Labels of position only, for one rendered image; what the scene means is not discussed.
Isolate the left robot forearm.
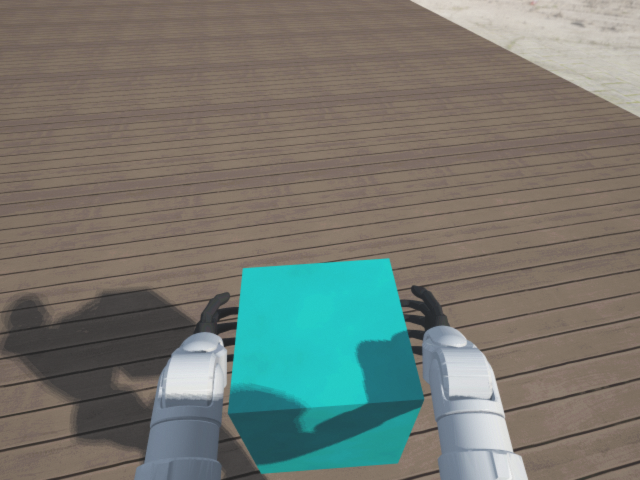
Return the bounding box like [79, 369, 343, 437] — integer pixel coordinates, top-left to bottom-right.
[134, 332, 227, 480]

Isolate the right robot forearm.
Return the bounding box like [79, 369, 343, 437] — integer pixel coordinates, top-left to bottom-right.
[422, 326, 528, 480]

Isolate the carton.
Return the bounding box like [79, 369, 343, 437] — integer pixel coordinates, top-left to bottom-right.
[228, 258, 424, 474]

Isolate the robot left hand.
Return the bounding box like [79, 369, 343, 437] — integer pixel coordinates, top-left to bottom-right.
[193, 292, 239, 362]

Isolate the robot right hand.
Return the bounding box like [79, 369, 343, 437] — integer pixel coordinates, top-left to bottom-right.
[400, 285, 450, 355]

